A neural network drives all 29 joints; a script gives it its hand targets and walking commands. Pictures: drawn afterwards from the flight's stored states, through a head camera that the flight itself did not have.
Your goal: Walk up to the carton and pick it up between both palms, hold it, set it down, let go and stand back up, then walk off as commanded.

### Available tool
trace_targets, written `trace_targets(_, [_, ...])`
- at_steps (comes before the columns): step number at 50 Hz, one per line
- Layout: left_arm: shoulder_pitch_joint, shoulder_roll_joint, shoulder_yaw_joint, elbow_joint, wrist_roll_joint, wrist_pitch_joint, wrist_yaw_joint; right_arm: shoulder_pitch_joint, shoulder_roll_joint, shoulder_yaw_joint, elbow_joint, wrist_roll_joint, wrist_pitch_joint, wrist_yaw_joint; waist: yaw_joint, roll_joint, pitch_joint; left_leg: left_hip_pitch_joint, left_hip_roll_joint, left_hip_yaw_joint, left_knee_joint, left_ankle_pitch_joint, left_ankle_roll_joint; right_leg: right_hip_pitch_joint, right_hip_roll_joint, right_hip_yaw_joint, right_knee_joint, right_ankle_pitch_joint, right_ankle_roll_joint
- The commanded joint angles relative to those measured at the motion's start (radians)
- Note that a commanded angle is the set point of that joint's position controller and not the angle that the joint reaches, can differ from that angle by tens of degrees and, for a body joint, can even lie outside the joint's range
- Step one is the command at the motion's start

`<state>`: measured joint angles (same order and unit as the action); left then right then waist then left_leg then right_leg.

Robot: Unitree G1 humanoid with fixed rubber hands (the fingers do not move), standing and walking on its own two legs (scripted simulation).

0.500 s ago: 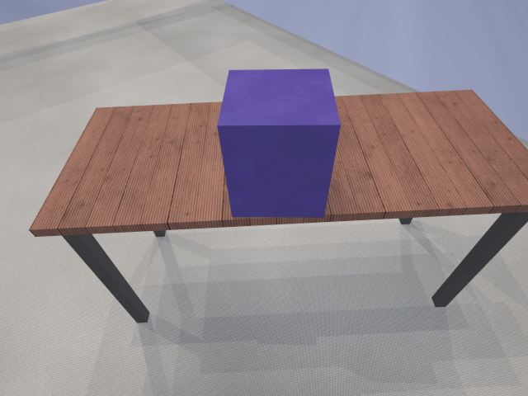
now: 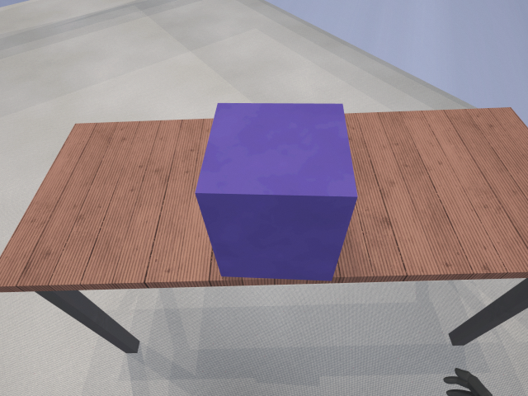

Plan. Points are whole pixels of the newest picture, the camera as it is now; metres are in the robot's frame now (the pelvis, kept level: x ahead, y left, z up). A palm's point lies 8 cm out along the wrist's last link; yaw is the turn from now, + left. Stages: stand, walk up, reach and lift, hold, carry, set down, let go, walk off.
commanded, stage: walk up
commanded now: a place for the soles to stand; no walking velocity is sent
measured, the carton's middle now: (277, 196) +0.46 +0.00 +0.02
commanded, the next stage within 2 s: none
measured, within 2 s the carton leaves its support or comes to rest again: neither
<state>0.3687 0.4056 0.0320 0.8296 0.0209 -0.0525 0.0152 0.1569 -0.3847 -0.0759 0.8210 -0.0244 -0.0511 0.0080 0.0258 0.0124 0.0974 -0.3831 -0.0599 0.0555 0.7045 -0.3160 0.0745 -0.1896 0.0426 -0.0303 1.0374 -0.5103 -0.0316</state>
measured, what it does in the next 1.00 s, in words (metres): steps to the left: right foot, then left foot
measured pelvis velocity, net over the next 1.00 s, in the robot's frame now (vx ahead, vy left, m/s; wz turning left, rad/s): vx -0.05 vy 0.16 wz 0.13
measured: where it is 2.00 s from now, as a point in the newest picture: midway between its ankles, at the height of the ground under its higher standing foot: outside the picture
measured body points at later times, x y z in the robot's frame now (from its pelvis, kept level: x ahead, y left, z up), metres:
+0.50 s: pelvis +0.08 -0.01 +0.00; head +0.15 -0.04 +0.45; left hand +0.13 +0.33 -0.07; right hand +0.17 -0.31 -0.14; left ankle -0.02 +0.15 -0.62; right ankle +0.16 -0.14 -0.71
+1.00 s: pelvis -0.05 +0.16 +0.00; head -0.01 +0.17 +0.45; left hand -0.03 +0.51 -0.11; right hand +0.09 -0.15 -0.09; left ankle +0.01 +0.23 -0.71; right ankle -0.03 +0.03 -0.63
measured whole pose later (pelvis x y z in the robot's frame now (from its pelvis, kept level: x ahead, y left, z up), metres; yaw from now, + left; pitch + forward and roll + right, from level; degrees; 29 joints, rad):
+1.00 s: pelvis -0.05 +0.16 +0.00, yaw +7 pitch -3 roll -3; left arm 0.30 0.42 0.11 0.84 0.02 0.01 0.09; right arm 0.21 -0.39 -0.13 0.72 -0.06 0.07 0.05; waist -0.02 0.03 0.16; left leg -0.39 -0.06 -0.01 0.75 -0.34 0.06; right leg -0.52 0.06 0.02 1.23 -0.47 0.00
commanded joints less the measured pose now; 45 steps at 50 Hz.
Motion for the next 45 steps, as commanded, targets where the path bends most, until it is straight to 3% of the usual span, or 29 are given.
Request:
trace_targets(1, [-0.079,0.187,0.043,-0.150,-0.042,-0.045,0.010,0.270,-0.244,-0.064,-0.033,0.048,-0.021,-0.026,-0.123,-0.004,-0.126,0.559,0.437,-0.542,-0.264,0.716,0.318,-0.543,-0.045,0.178,0.363,-0.035,0.024])
trace_targets(3, [0.025,0.184,0.062,-0.115,-0.046,-0.044,-0.017,0.143,-0.212,-0.046,-0.041,0.039,-0.025,-0.028,-0.058,0.043,-0.051,0.384,0.313,-0.290,-0.274,0.691,0.188,-0.450,-0.070,0.116,0.229,0.079,0.003])
trace_targets(7, [-0.070,0.118,0.051,-0.156,-0.037,-0.038,-0.012,0.176,-0.208,-0.032,-0.036,0.021,-0.027,-0.027,-0.091,0.152,0.018,0.303,0.221,-0.239,-0.262,0.784,0.171,-0.423,-0.099,0.026,-0.123,0.119,0.043])
trace_targets(9, [-0.083,0.101,0.042,-0.149,-0.026,-0.050,0.000,0.148,-0.184,-0.015,-0.069,0.013,-0.009,-0.019,-0.081,0.141,-0.024,0.301,0.201,-0.194,-0.229,0.904,0.173,-0.349,-0.076,-0.037,-0.290,0.210,0.038])
trace_targets(10, [-0.083,0.127,0.046,-0.110,-0.028,-0.048,0.016,0.104,-0.195,-0.028,-0.068,0.009,0.006,-0.016,-0.081,0.172,-0.055,0.348,0.173,-0.169,-0.128,0.860,0.133,-0.316,-0.061,-0.083,-0.365,0.208,0.034])
trace_targets(11, [-0.027,0.135,0.045,-0.103,-0.033,-0.047,0.028,0.107,-0.228,-0.035,-0.081,-0.007,0.027,-0.012,-0.077,0.172,-0.093,0.366,0.119,-0.126,-0.021,0.845,0.116,-0.260,-0.018,-0.153,-0.486,0.279,0.055])
trace_targets(12, [0.018,0.147,0.061,-0.056,-0.021,-0.055,0.039,0.087,-0.189,-0.033,-0.087,0.014,0.042,-0.004,-0.033,0.081,-0.135,0.272,0.082,-0.105,0.062,0.789,0.075,-0.065,0.020,-0.178,-0.577,0.514,0.055])
trace_targets(13, [0.127,0.186,0.075,-0.032,-0.027,-0.056,0.052,0.032,-0.185,-0.028,-0.132,0.024,0.047,0.002,0.025,0.088,-0.192,0.187,0.059,-0.083,0.177,0.627,0.047,0.078,-0.005,-0.144,-0.640,0.647,0.059])
trace_targets(14, [0.197,0.237,0.093,0.007,-0.018,-0.062,0.062,0.044,-0.118,-0.011,-0.115,0.034,0.048,0.004,0.080,-0.062,-0.216,-0.097,0.012,-0.107,0.331,0.140,-0.009,0.334,-0.168,0.072,-0.599,0.914,-0.005])
trace_targets(15, [0.206,0.319,0.108,-0.039,-0.013,-0.060,0.070,0.105,-0.083,0.000,-0.153,0.026,0.066,-0.001,0.045,-0.181,-0.267,-0.212,-0.058,-0.196,0.461,-0.343,-0.032,0.308,-0.455,0.436,-0.604,1.079,-0.100])
trace_targets(16, [0.131,0.321,0.107,-0.065,-0.017,-0.048,0.072,0.121,-0.160,-0.025,-0.116,0.025,0.099,-0.016,0.022,0.011,-0.225,-0.073,-0.013,-0.278,0.568,-0.320,-0.045,0.102,-0.533,0.484,-0.611,0.927,-0.202])
trace_targets(17, [0.013,0.313,0.110,-0.109,-0.018,-0.042,0.080,0.147,-0.181,-0.034,-0.105,0.020,0.112,-0.024,-0.021,-0.064,-0.158,-0.108,0.018,-0.266,0.587,-0.324,-0.056,0.024,-0.533,0.522,-0.621,0.815,-0.246])
trace_targets(20, [-0.019,0.251,0.087,-0.123,-0.026,-0.028,0.073,0.135,-0.211,-0.048,-0.102,0.023,0.108,-0.013,-0.023,-0.109,-0.097,-0.126,-0.007,-0.271,0.617,-0.223,-0.084,-0.052,-0.391,0.278,-0.594,0.806,-0.203])
trace_targets(21, [-0.014,0.266,0.091,-0.122,-0.017,-0.028,0.078,0.121,-0.207,-0.052,-0.102,0.017,0.115,-0.011,-0.023,-0.131,-0.067,-0.144,-0.023,-0.247,0.684,-0.222,-0.093,-0.083,-0.386,0.240,-0.563,0.899,-0.227])
trace_targets(23, [0.021,0.269,0.104,-0.111,-0.016,-0.019,0.088,0.137,-0.207,-0.069,-0.116,0.000,0.129,0.005,-0.022,-0.062,-0.104,-0.162,-0.029,-0.306,0.690,-0.197,-0.093,0.004,-0.400,0.281,-0.545,0.837,-0.206])
trace_targets(27, [0.084,0.295,0.118,-0.123,-0.019,-0.017,0.104,0.095,-0.191,-0.068,-0.152,-0.009,0.138,0.010,0.027,-0.094,-0.123,-0.246,-0.018,-0.269,0.576,-0.237,-0.103,0.174,-0.408,0.261,-0.511,0.914,-0.205])
trace_targets(30, [-0.019,0.361,0.140,-0.142,-0.011,-0.012,0.104,0.080,-0.217,-0.083,-0.168,-0.021,0.140,0.023,-0.025,-0.160,-0.093,-0.152,0.116,-0.248,0.348,-0.229,-0.096,0.039,-0.449,0.199,-0.523,0.804,-0.207])
trace_targets(31, [0.003,0.331,0.134,-0.139,-0.008,-0.013,0.103,0.074,-0.209,-0.085,-0.160,-0.026,0.138,0.030,-0.004,-0.087,-0.113,-0.093,0.079,-0.198,0.306,-0.209,-0.079,0.009,-0.409,0.169,-0.513,0.740,-0.196])
trace_targets(32, [-0.059,0.368,0.142,-0.146,0.002,-0.007,0.102,0.101,-0.243,-0.101,-0.161,-0.026,0.140,0.032,-0.045,-0.225,-0.121,-0.073,0.145,-0.191,0.218,-0.214,-0.068,-0.017,-0.433,0.158,-0.520,0.650,-0.172])
trace_targets(33, [-0.077,0.370,0.142,-0.155,0.001,-0.004,0.098,0.144,-0.228,-0.105,-0.150,-0.030,0.141,0.040,-0.051,-0.253,-0.143,0.007,0.145,-0.157,0.161,-0.175,-0.069,-0.097,-0.412,0.133,-0.501,0.589,-0.169])
trace_targets(35, [-0.111,0.379,0.151,-0.141,-0.008,0.006,0.093,0.192,-0.240,-0.113,-0.110,-0.042,0.138,0.066,-0.080,-0.151,-0.136,0.156,0.099,-0.069,0.053,-0.067,-0.044,-0.250,-0.382,0.107,-0.505,0.306,-0.135])
trace_targets(36, [-0.145,0.368,0.148,-0.140,0.003,0.010,0.096,0.275,-0.236,-0.125,-0.077,-0.060,0.139,0.069,-0.137,-0.167,-0.168,0.285,0.097,-0.095,-0.004,-0.054,-0.019,-0.380,-0.335,0.044,-0.398,0.127,-0.082])
trace_targets(37, [-0.132,0.301,0.141,-0.139,0.003,0.024,0.098,0.302,-0.282,-0.139,-0.079,-0.082,0.139,0.075,-0.154,0.021,-0.133,0.339,0.089,-0.232,-0.082,-0.153,0.000,-0.588,-0.241,0.000,-0.210,-0.095,-0.031])
trace_targets(38, [-0.086,0.212,0.119,-0.129,-0.005,0.035,0.106,0.239,-0.369,-0.159,-0.111,-0.091,0.130,0.062,-0.143,0.413,-0.068,0.147,0.263,-0.591,-0.378,-0.524,0.052,-0.670,-0.061,-0.056,0.070,-0.188,-0.008])
trace_targets(39, [-0.119,0.297,0.144,-0.111,-0.008,0.048,0.124,0.114,-0.440,-0.171,-0.144,-0.066,0.135,0.057,-0.144,0.380,0.027,-0.151,0.329,-0.667,-0.562,-0.699,0.125,-0.528,-0.014,0.066,0.224,-0.151,-0.014])
trace_targets(40, [-0.153,0.313,0.145,-0.109,-0.016,0.052,0.134,-0.007,-0.432,-0.161,-0.181,-0.068,0.136,0.051,-0.122,0.329,0.114,-0.260,0.324,-0.696,-0.600,-0.700,0.104,-0.484,-0.028,0.105,0.256,-0.123,-0.024])
trace_targets(41, [-0.136,0.290,0.132,-0.081,-0.026,0.054,0.133,-0.055,-0.349,-0.146,-0.194,-0.072,0.139,0.044,-0.090,0.223,0.173,-0.316,0.253,-0.560,-0.539,-0.583,0.027,-0.482,-0.045,0.161,0.269,-0.069,-0.014])
trace_targets(42, [-0.113,0.282,0.135,-0.052,-0.035,0.063,0.125,-0.017,-0.320,-0.131,-0.197,-0.080,0.135,0.041,-0.107,0.234,0.157,-0.283,0.211,-0.475,-0.520,-0.520,-0.020,-0.492,-0.025,0.162,0.300,-0.023,-0.011])
trace_targets(45, [0.052,0.253,0.147,0.019,-0.031,0.048,0.106,-0.022,-0.253,-0.122,-0.185,-0.054,0.118,0.035,-0.053,0.235,0.031,-0.040,0.198,-0.465,-0.396,-0.408,0.029,-0.465,-0.009,0.152,0.282,0.063,0.009])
